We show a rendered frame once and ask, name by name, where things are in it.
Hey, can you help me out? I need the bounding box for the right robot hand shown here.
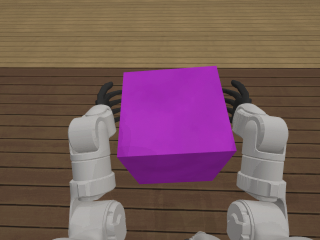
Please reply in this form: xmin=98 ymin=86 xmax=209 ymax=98
xmin=222 ymin=80 xmax=252 ymax=124

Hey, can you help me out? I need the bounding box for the robot right shin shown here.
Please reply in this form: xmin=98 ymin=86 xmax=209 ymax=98
xmin=193 ymin=231 xmax=206 ymax=237

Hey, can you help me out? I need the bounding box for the left robot upper arm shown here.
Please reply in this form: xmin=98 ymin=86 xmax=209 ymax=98
xmin=53 ymin=200 xmax=127 ymax=240

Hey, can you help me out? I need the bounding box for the left robot hand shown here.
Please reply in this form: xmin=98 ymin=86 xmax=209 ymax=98
xmin=95 ymin=81 xmax=122 ymax=123

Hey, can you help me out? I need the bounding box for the carton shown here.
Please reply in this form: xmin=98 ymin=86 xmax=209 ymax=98
xmin=117 ymin=66 xmax=237 ymax=184

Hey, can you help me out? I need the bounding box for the left robot forearm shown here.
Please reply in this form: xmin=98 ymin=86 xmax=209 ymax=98
xmin=68 ymin=104 xmax=117 ymax=237

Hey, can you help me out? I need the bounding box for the right robot forearm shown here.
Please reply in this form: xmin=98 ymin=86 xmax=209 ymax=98
xmin=232 ymin=103 xmax=289 ymax=233

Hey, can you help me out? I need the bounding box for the right robot upper arm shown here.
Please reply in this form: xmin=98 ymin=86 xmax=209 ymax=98
xmin=226 ymin=199 xmax=313 ymax=240

